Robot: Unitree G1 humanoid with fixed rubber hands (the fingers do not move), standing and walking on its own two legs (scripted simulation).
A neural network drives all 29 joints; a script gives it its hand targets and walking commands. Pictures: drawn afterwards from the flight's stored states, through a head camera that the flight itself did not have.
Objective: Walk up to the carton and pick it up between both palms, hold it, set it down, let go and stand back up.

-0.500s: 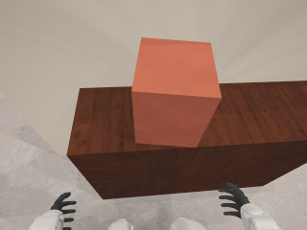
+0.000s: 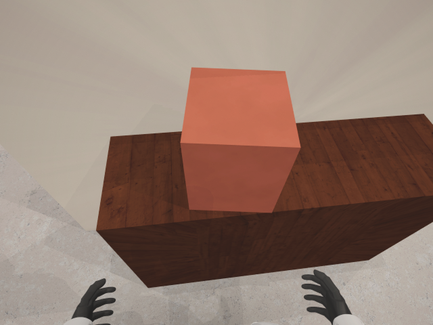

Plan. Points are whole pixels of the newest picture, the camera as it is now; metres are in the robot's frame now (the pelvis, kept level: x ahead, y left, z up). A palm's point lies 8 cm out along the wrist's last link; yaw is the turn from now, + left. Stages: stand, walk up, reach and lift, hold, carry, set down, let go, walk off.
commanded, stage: reach and lift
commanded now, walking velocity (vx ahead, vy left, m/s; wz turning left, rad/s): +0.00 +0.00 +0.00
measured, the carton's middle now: (234, 144) +0.48 -0.03 +0.00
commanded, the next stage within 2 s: none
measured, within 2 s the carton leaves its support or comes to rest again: neither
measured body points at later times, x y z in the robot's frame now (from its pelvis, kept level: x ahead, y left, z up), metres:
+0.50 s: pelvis +0.01 +0.02 +0.01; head +0.01 +0.03 +0.46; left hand +0.17 +0.24 -0.08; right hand +0.17 -0.21 -0.07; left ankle +0.02 +0.12 -0.73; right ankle +0.03 -0.07 -0.73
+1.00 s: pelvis +0.04 +0.01 +0.01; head +0.02 +0.03 +0.46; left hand +0.22 +0.22 -0.05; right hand +0.21 -0.21 -0.04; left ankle +0.02 +0.13 -0.73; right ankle +0.03 -0.07 -0.73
